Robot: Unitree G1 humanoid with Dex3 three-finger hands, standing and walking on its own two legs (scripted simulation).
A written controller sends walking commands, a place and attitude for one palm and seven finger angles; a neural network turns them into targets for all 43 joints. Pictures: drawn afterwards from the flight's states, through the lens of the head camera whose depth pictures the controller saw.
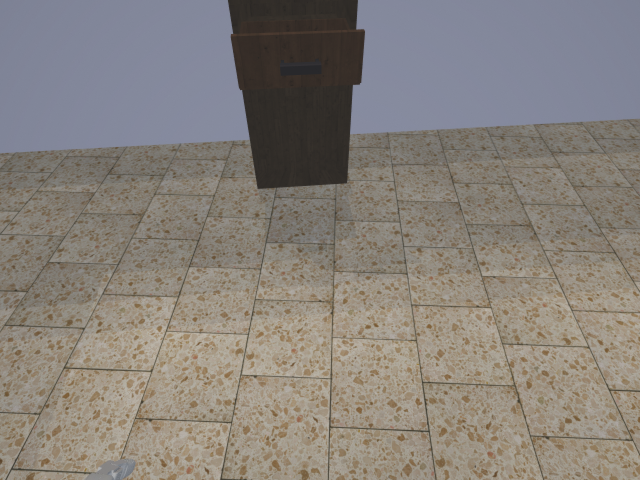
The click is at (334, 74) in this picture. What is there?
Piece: drawer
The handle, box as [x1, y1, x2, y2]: [280, 59, 321, 75]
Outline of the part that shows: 320,61 318,59 315,59 314,62 284,63 283,60 281,60 281,75 321,73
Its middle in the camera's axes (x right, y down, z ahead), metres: -0.07 -0.54 +1.19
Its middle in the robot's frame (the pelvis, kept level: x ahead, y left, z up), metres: +1.25 +0.12 -0.03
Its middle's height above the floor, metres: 0.74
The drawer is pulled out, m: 0.29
